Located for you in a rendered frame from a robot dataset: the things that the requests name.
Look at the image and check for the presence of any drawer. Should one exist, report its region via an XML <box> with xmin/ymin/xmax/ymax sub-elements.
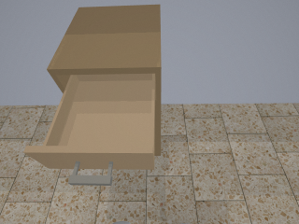
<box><xmin>23</xmin><ymin>73</ymin><xmax>155</xmax><ymax>170</ymax></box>

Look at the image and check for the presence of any handle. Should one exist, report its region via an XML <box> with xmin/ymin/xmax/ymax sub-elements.
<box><xmin>68</xmin><ymin>161</ymin><xmax>113</xmax><ymax>186</ymax></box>

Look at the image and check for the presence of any cabinet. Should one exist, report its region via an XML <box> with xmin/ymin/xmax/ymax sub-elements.
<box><xmin>47</xmin><ymin>4</ymin><xmax>162</xmax><ymax>156</ymax></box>

